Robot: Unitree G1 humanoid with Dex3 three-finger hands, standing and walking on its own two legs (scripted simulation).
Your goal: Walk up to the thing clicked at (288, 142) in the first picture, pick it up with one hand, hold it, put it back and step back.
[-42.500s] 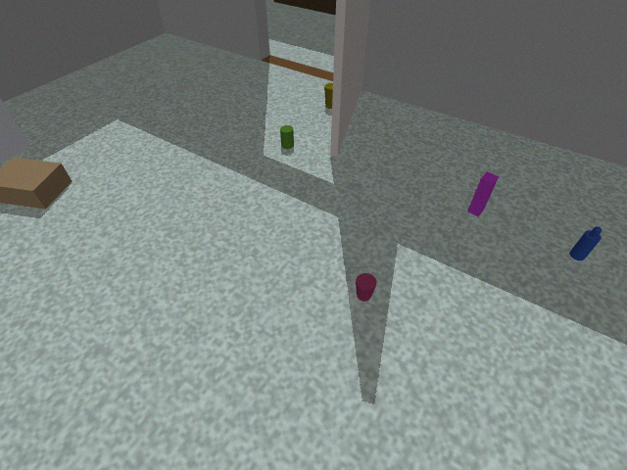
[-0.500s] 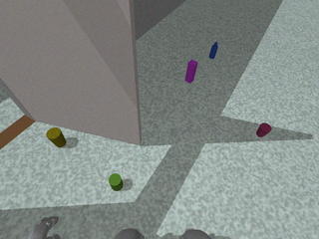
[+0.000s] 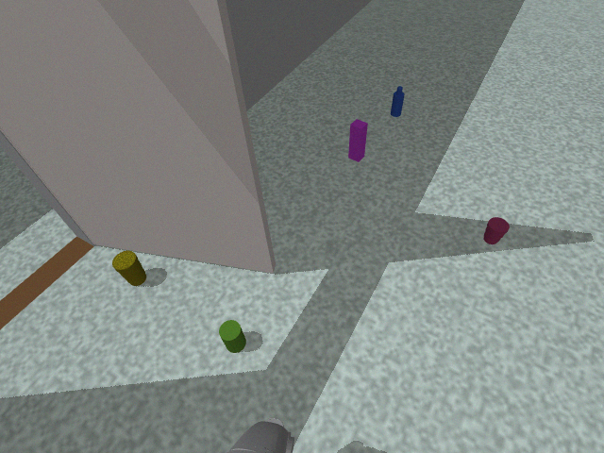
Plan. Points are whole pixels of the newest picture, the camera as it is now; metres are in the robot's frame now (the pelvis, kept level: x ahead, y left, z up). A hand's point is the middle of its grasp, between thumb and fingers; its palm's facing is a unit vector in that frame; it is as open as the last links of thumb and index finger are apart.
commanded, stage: step back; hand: left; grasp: from above
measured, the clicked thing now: (233, 336) +0.56 +0.32 -0.71
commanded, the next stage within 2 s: none
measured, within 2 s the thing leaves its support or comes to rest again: neither
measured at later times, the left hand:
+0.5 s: hand out of the picture -0.03 +0.26 -0.15, palm faces +0.10 -0.93 -0.36, open 7.3 cm
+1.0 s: hand out of the picture -0.20 +0.27 -0.15, palm faces +0.12 -0.89 -0.45, open 7.3 cm
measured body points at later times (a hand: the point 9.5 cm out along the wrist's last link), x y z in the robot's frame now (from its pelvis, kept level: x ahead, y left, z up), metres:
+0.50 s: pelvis -0.13 -0.01 +0.00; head -0.08 +0.01 +0.44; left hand -0.04 +0.31 -0.12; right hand +0.02 -0.30 -0.11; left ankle -0.10 +0.11 -0.73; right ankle -0.16 -0.15 -0.66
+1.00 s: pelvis -0.30 -0.03 -0.02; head -0.22 -0.02 +0.42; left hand -0.20 +0.31 -0.12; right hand -0.19 -0.34 -0.15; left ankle -0.33 +0.09 -0.74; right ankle -0.18 -0.16 -0.73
